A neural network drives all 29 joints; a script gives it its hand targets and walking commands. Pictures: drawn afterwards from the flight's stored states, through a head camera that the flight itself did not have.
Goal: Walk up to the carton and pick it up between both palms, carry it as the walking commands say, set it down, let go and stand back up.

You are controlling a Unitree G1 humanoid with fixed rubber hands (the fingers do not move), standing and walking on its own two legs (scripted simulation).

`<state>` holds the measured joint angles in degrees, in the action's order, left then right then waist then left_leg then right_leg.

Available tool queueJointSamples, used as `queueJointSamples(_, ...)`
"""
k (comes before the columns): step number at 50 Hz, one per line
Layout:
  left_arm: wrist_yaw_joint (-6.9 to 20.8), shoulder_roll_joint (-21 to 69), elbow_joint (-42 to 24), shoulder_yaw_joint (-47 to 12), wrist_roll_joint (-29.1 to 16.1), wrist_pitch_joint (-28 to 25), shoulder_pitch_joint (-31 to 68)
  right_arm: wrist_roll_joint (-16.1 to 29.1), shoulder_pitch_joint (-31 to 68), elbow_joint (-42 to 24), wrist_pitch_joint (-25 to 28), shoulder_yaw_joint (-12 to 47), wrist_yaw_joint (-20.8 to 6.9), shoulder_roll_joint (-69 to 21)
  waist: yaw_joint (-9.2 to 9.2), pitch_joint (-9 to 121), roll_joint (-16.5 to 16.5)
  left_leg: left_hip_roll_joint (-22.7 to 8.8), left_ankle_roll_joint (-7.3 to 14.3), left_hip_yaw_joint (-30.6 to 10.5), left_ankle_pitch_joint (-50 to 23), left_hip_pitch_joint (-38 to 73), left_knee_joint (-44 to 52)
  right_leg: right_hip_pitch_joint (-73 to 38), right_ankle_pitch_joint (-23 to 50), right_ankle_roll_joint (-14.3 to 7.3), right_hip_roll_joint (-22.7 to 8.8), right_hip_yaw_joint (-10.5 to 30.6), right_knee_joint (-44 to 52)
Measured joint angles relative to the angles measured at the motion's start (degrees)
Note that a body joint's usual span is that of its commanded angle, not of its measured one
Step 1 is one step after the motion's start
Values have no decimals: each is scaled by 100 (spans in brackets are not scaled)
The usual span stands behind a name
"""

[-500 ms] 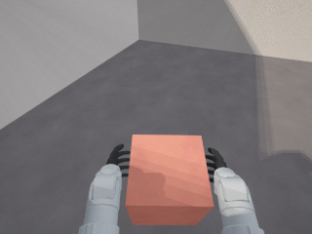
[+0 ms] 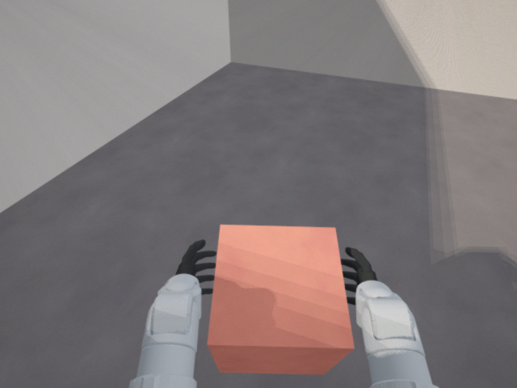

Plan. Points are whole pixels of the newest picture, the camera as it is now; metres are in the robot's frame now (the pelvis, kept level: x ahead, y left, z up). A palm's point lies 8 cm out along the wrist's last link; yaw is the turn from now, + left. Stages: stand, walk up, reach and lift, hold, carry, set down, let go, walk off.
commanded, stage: hold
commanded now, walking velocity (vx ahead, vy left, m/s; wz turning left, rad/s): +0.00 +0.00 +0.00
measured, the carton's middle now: (274, 303) +0.30 +0.00 -0.03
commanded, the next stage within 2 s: carry in 0.14 s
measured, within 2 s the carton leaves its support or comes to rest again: neither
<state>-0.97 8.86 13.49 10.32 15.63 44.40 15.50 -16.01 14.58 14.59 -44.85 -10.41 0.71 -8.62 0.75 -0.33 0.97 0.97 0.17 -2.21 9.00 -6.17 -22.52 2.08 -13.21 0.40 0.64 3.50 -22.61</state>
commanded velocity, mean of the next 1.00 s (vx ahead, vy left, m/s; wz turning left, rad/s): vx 0.00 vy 0.00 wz -0.90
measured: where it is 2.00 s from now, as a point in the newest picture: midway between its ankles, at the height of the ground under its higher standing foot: outside the picture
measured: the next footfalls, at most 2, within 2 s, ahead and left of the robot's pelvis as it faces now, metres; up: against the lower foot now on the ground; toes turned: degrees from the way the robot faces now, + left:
left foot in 1.00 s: +0.02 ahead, +0.10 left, +0.00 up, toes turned -34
right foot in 1.36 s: -0.12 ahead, -0.14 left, +0.00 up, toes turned -63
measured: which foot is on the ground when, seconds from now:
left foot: down 0.00-0.56, up 0.58-0.98, down 1.00-1.00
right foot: down 0.00-1.00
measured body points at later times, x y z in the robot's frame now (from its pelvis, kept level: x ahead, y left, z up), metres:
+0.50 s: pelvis -0.03 -0.01 -0.03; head -0.01 -0.02 +0.42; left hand +0.34 +0.08 +0.08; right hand +0.28 -0.20 +0.07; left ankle +0.05 +0.12 -0.74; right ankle -0.02 -0.11 -0.73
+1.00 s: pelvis -0.05 +0.00 -0.02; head +0.01 -0.03 +0.43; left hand +0.33 -0.07 +0.07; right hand +0.17 -0.31 +0.07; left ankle -0.01 +0.12 -0.74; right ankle -0.02 -0.11 -0.74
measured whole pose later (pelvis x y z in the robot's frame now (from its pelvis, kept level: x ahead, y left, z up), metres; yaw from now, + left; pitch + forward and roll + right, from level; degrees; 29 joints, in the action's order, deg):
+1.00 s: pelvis -0.05 +0.00 -0.02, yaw -33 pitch +8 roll +1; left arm -11.5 11.0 -11.9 14.1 6.8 60.5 27.0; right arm -5.1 27.7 -10.5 -61.6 -11.6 13.2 -11.4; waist -1.0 -0.4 3.0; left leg 1.0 -3.4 0.3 23.7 -21.9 -35.1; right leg 31.5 -7.1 -1.9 10.1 13.9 -32.7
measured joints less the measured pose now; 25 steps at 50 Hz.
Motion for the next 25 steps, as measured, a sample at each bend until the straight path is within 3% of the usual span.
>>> queueJointSamples(6, 5, 0, -7, -1, -3, 1, 0, 0, 6, -5, -5, -2, 10, -1, 8, -8, -2, -5, -6, -9, 0, -6, -8, 5, -3, -6, 7, -7, -11)
queueJointSamples(10, -95, 10, -64, 3, -47, 31, 55, 53, 62, -133, -98, 8, 51, -14, 40, 410, 30, 12, -41, 35, 150, -715, -447, 814, -243, 11, -3, 2, -641)
queueJointSamples(15, -379, 56, -600, -85, -323, 249, 227, 199, 194, -728, -346, 100, 399, -46, 145, 532, -70, -134, -97, 155, 450, -1515, -1183, 1646, -447, -43, 166, 118, -1321)
queueJointSamples(17, -680, 119, -796, -68, -380, 390, 439, 288, 369, -981, -522, 70, 532, -93, 143, 479, -104, -216, -111, 226, 540, -1755, -1425, 1901, -475, -65, 254, 189, -1519)
queueJointSamples(21, -756, 111, -1273, 63, -545, 788, 810, 492, 656, -1473, -843, -78, 657, -173, 75, 393, 30, -276, -106, 489, 574, -2015, -1562, 2356, -501, -50, 320, 438, -1865)
queueJointSamples(22, -757, 82, -1411, 87, -608, 884, 849, 553, 704, -1605, -936, -79, 709, -203, 64, 387, 39, -321, -101, 570, 582, -2060, -1584, 2502, -699, -52, 314, 391, -2060)
queueJointSamples(25, -802, 8, -1800, 180, -854, 1189, 919, 701, 816, -1972, -1260, 17, 936, -251, 149, 313, -89, -673, -145, 860, 654, -2082, -1671, 2767, -1295, -52, 194, -280, -2532)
